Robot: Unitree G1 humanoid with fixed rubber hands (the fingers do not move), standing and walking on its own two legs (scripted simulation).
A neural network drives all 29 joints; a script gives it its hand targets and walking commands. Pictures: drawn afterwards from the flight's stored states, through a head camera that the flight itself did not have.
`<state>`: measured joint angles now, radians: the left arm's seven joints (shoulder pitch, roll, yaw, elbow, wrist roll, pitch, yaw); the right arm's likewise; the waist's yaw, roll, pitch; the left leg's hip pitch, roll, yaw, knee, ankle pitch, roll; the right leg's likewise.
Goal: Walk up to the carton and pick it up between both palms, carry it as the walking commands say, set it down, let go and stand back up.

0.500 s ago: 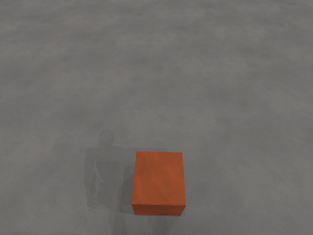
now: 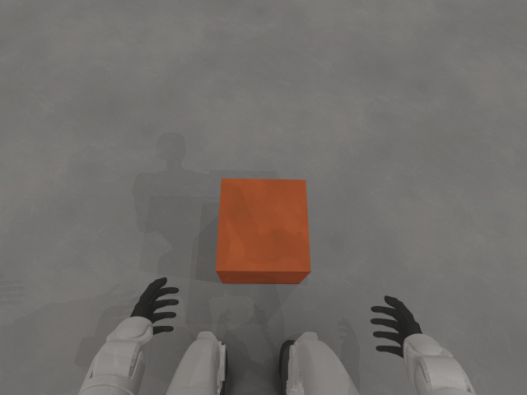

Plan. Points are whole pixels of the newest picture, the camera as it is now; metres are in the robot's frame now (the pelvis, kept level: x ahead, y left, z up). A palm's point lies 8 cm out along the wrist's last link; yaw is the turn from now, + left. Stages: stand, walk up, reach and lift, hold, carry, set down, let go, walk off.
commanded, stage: reach and lift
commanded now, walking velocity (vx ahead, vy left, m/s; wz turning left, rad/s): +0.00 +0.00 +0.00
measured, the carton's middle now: (262, 234) +0.51 -0.01 -0.60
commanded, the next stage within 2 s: none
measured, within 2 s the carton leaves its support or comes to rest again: neither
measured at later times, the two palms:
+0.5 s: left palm (158, 265) +0.31 +0.18 -0.13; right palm (397, 267) +0.31 -0.24 -0.13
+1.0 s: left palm (178, 198) +0.45 +0.17 -0.16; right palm (398, 197) +0.45 -0.27 -0.15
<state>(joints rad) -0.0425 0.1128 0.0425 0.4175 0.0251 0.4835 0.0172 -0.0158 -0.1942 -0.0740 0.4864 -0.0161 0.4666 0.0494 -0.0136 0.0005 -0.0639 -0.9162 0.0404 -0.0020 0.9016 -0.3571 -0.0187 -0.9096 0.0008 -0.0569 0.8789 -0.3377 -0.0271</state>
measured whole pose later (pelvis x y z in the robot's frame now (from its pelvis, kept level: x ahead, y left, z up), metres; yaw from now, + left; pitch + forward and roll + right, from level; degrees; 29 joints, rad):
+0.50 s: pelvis -0.06 +0.00 -0.05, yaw -1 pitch +19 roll +1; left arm -0.64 0.15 0.16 0.63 -0.10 0.57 0.08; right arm -0.69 -0.32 -0.16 0.79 0.05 0.52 0.07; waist 0.01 -0.01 0.11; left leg -1.09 0.02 0.03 1.11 -0.36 -0.01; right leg -1.12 -0.01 -0.01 1.12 -0.35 -0.02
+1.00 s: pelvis -0.02 -0.01 -0.05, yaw +1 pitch +43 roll +1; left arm -0.89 0.19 0.23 0.71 -0.03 0.20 0.08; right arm -0.98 -0.40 -0.30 0.90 0.05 0.15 0.11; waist -0.02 0.00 -0.06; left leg -1.44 0.01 -0.03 1.00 -0.32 -0.04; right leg -1.46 0.00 -0.03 1.02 -0.32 -0.03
